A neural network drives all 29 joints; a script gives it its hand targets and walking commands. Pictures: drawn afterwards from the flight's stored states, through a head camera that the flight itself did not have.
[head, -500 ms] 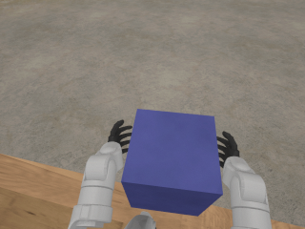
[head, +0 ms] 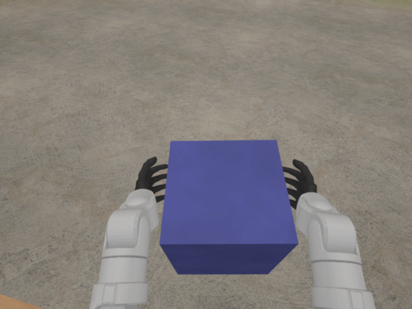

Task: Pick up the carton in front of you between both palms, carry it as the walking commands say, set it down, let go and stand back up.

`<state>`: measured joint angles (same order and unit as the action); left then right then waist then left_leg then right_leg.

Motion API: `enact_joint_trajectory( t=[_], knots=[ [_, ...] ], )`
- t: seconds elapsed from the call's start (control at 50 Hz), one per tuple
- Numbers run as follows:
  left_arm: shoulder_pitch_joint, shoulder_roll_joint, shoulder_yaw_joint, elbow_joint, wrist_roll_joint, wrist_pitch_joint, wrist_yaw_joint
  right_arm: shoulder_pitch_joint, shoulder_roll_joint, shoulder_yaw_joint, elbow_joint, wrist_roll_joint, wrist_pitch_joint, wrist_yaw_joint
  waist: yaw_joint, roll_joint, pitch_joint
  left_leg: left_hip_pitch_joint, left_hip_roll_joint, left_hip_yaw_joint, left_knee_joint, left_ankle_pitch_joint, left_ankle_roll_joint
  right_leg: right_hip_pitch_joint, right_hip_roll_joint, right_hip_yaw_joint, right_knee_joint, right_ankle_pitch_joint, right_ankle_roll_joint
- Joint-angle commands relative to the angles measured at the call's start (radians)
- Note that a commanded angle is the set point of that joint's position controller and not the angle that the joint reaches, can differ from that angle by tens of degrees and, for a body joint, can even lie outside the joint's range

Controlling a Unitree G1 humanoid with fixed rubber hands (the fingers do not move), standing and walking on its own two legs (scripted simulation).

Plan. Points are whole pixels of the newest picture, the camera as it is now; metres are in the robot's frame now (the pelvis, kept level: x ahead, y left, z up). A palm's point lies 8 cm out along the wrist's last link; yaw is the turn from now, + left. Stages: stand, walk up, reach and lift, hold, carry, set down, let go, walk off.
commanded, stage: carry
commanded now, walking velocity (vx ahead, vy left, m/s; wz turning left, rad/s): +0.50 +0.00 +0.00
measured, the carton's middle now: (223, 212) +0.33 +0.03 +0.01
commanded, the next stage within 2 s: none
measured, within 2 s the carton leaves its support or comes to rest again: neither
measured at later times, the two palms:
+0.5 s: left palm (200, 140) +0.74 +0.15 -0.14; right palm (280, 151) +0.71 -0.15 -0.14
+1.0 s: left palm (215, 84) +1.03 +0.13 -0.06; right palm (282, 90) +1.05 -0.17 -0.07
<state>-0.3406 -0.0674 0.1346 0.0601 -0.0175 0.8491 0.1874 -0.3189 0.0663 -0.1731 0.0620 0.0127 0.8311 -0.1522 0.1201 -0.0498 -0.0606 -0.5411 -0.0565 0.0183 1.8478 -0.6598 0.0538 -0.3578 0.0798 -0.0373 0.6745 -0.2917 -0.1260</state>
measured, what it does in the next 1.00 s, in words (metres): goes down: left foot 0.18 m lower, then right foot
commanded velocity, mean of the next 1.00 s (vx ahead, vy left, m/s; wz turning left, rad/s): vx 0.50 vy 0.00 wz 0.00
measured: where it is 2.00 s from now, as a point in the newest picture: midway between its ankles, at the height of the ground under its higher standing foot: (231, 166)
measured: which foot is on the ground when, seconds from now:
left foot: up 0.00-0.30, down 0.32-0.74, up 0.76-1.00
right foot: down 0.00-0.32, up 0.34-0.70, down 0.72-1.00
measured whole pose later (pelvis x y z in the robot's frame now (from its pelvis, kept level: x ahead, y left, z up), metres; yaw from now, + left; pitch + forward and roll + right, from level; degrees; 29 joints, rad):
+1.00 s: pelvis +0.76 -0.04 -0.14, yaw +2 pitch +5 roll +3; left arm -0.17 -0.14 0.16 -0.18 0.02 0.94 0.13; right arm -0.17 0.14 -0.12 -0.17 -0.04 0.95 -0.14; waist 0.02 -0.02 -0.08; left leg -0.53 0.04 0.08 0.79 -0.28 -0.02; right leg -0.20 -0.03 -0.10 0.26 -0.15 -0.06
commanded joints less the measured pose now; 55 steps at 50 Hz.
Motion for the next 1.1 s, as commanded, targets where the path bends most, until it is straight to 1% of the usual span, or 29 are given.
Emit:
enact_joint_trajectory(
  t=[0.0,0.02,0.04,0.1,0.12,0.14,0.16,0.22,0.24,0.26,0.28,0.3,0.32,0.34,0.36,0.38,0.4,0.42,0.46,0.52,0.62,0.68,0.7,0.72,0.74,0.76,0.82,0.96,1.08],
  knots=[
    [-0.492,-0.719,-0.644,-0.089,-0.294,0.013,-0.08,-0.31,0.579,0.389,-0.004,0.029,0.021,-0.018,-0.041,0.13,-0.301,-0.517,0.092,-0.113,-0.246,0.139,-0.002,0.55,-0.319,0.552,0.06,0.619,-0.166],
    [-0.53,-0.75,-0.656,-0.106,-0.308,0.003,-0.088,-0.318,0.589,0.38,-0.051,0.015,0.014,-0.013,-0.045,0.012,-0.331,-0.474,0.114,-0.179,-0.401,0.255,-0.03,0.422,-0.422,0.7,0.031,0.594,-0.252],
    [-0.599,-0.809,-0.671,-0.099,-0.33,0.0,-0.101,-0.413,0.62,0.392,-0.062,0.023,0.007,-0.005,-0.046,0.066,-0.266,-0.402,0.127,-0.15,-0.544,0.253,-0.036,0.318,-0.396,0.695,-0.001,0.583,-0.249],
    [-0.635,-0.915,-0.68,-0.084,-0.345,-0.027,-0.131,-0.53,0.742,0.478,-0.113,0.09,-0.03,0.033,-0.032,0.014,-0.236,-0.366,0.119,-0.057,-0.614,0.503,-0.014,0.271,-0.304,0.505,0.047,0.574,-0.154],
    [-0.62,-0.921,-0.674,-0.091,-0.337,-0.037,-0.137,-0.563,0.745,0.513,-0.131,0.099,-0.042,0.04,0.013,0.065,-0.2,-0.442,0.136,-0.071,-0.848,0.74,0.005,0.305,-0.177,0.419,0.144,0.351,-0.099],
    [-0.611,-0.911,-0.671,-0.093,-0.331,-0.043,-0.139,-0.561,0.763,0.529,-0.127,0.112,-0.049,0.043,0.016,0.096,-0.212,-0.258,0.103,-0.007,-1.08,1.023,-0.001,0.193,-0.093,0.274,0.2,0.191,-0.063],
    [-0.566,-0.905,-0.667,-0.083,-0.324,-0.048,-0.137,-0.538,0.772,0.543,-0.132,0.121,-0.056,0.043,0.02,0.059,-0.222,-0.067,0.056,0.057,-1.205,1.157,-0.008,0.115,-0.046,0.185,0.19,0.124,-0.048],
    [-0.455,-0.841,-0.639,-0.064,-0.274,-0.065,-0.12,-0.523,0.737,0.596,-0.196,0.147,-0.063,0.045,0.026,-0.072,-0.235,0.15,0.021,0.1,-1.367,1.226,0.006,0.112,-0.034,0.118,0.319,0.185,-0.033],
    [-0.425,-0.821,-0.627,-0.059,-0.254,-0.063,-0.113,-0.508,0.704,0.592,-0.198,0.146,-0.058,0.04,0.006,-0.063,-0.236,0.165,0.028,0.103,-1.447,1.234,0.014,0.178,-0.034,0.116,0.398,0.218,-0.024],
    [-0.405,-0.804,-0.617,-0.058,-0.229,-0.058,-0.103,-0.471,0.679,0.576,-0.198,0.142,-0.05,0.039,-0.076,-0.056,-0.291,0.28,0.079,0.043,-1.532,1.242,0.029,0.229,-0.081,0.143,0.52,0.319,-0.023],
    [-0.399,-0.771,-0.602,-0.081,-0.207,-0.054,-0.094,-0.44,0.647,0.566,-0.198,0.136,-0.042,0.04,-0.127,-0.026,-0.288,0.387,0.069,0.1,-1.595,1.177,0.016,0.207,-0.073,0.102,0.667,0.409,-0.002],
    [-0.429,-0.738,-0.58,-0.084,-0.183,-0.049,-0.082,-0.45,0.61,0.56,-0.192,0.137,-0.031,0.039,-0.167,0.096,-0.254,0.554,0.14,0.037,-1.566,1.116,0.065,0.014,0.01,0.052,0.97,0.047,0.038],
    [-0.419,-0.707,-0.56,-0.07,-0.172,-0.029,-0.071,-0.429,0.574,0.556,-0.164,0.136,-0.018,0.028,-0.138,0.224,-0.333,0.946,0.337,-0.157,-1.157,1.637,0.129,-0.375,0.039,0.043,1.149,-0.496,0.096],
    [-0.352,-0.678,-0.548,-0.074,-0.176,-0.011,-0.062,-0.363,0.573,0.564,-0.118,0.163,-0.009,0.018,-0.21,0.318,-0.465,1.171,0.446,-0.386,-1.075,1.627,0.264,-0.613,0.017,0.113,1.234,-0.492,0.116],
    [-0.314,-0.666,-0.541,-0.103,-0.179,-0.008,-0.054,-0.322,0.591,0.571,-0.114,0.179,-0.012,0.012,-0.242,0.292,-0.565,1.127,0.503,-0.57,-1.205,1.071,0.355,-0.681,-0.024,0.105,1.248,-0.42,0.109],
    [-0.338,-0.675,-0.535,-0.123,-0.161,-0.016,-0.047,-0.319,0.639,0.577,-0.133,0.198,-0.011,0.016,-0.224,0.063,-0.503,0.96,0.382,-0.55,-1.329,0.707,0.262,-0.634,-0.074,0.125,1.004,-0.22,0.075],
    [-0.352,-0.704,-0.514,-0.146,-0.145,-0.024,-0.05,-0.432,0.701,0.619,-0.192,0.227,-0.024,0.027,-0.215,0.129,-0.5,0.874,0.455,-0.615,-1.306,0.846,0.306,-0.618,-0.087,0.14,0.992,-0.164,0.084],
    [-0.392,-0.721,-0.513,-0.168,-0.144,-0.032,-0.056,-0.471,0.752,0.657,-0.207,0.252,-0.027,0.042,-0.19,0.058,-0.422,0.69,0.439,-0.565,-1.329,0.883,0.304,-0.565,-0.106,0.128,0.873,-0.143,0.104],
    [-0.425,-0.757,-0.518,-0.183,-0.129,-0.052,-0.068,-0.552,0.813,0.693,-0.241,0.298,-0.042,0.072,-0.179,0.08,-0.387,0.562,0.375,-0.473,-1.384,0.743,0.279,-0.509,-0.13,0.095,0.737,-0.185,0.115],
    [-0.435,-0.786,-0.57,-0.205,-0.125,-0.075,-0.089,-0.561,0.85,0.738,-0.244,0.314,-0.059,0.103,-0.181,0.176,-0.37,0.525,0.297,-0.296,-1.395,0.91,0.22,-0.449,-0.145,0.046,0.445,0.028,0.114],
    [-0.369,-0.773,-0.608,-0.196,-0.126,-0.087,-0.115,-0.476,0.834,0.74,-0.194,0.271,-0.063,0.11,-0.145,0.182,-0.319,0.5,0.218,-0.074,-1.441,1.047,0.091,-0.133,-0.086,-0.084,-0.084,0.312,0.094],
    [-0.355,-0.781,-0.634,-0.175,-0.153,-0.074,-0.126,-0.428,0.793,0.703,-0.185,0.208,-0.047,0.097,-0.111,0.135,-0.375,0.523,0.175,0.053,-1.205,1.168,0.008,0.188,-0.017,-0.163,-0.29,0.388,0.087],
    [-0.331,-0.774,-0.63,-0.171,-0.156,-0.065,-0.126,-0.425,0.764,0.689,-0.193,0.19,-0.036,0.09,-0.094,0.094,-0.421,0.408,0.171,0.061,-1.053,0.977,-0.026,0.37,-0.113,-0.046,-0.26,0.406,0.065],
    [-0.317,-0.738,-0.614,-0.168,-0.149,-0.051,-0.121,-0.413,0.747,0.679,-0.197,0.176,-0.017,0.084,-0.105,-0.1,-0.508,0.238,0.112,0.08,-0.855,0.499,-0.061,0.575,-0.391,0.297,-0.164,0.73,0.0],
    [-0.305,-0.7,-0.614,-0.16,-0.161,-0.038,-0.113,-0.331,0.736,0.664,-0.169,0.166,0.002,0.078,-0.095,-0.269,-0.555,-0.034,-0.011,0.041,-0.626,0.153,-0.084,0.734,-0.498,0.611,-0.282,0.543,-0.146],
    [-0.276,-0.717,-0.624,-0.169,-0.175,-0.022,-0.116,-0.329,0.728,0.653,-0.191,0.164,0.011,0.07,-0.097,-0.216,-0.515,-0.126,0.043,-0.025,-0.575,0.166,-0.063,0.726,-0.481,0.589,-0.33,0.406,-0.13],
    [-0.328,-0.786,-0.636,-0.227,-0.188,0.022,-0.138,-0.349,0.796,0.645,-0.199,0.144,0.047,0.072,-0.097,-0.012,-0.386,-0.125,0.118,-0.029,-0.738,0.288,-0.047,0.552,-0.418,0.375,-0.373,0.53,-0.04],
    [-0.276,-0.853,-0.702,-0.347,-0.23,0.124,-0.205,-0.275,0.879,0.736,-0.319,0.158,0.128,0.12,-0.106,-0.099,-0.309,-0.042,0.098,0.081,-1.106,0.413,-0.084,0.472,-0.334,0.118,-0.461,0.444,-0.005],
    [-0.097,-0.855,-0.7,-0.461,-0.219,0.225,-0.223,-0.179,0.885,0.794,-0.499,0.214,0.236,0.154,-0.096,-0.123,-0.187,-0.002,0.101,0.146,-1.329,0.55,-0.076,0.414,-0.31,0.028,-0.477,0.432,0.008]
  ],
)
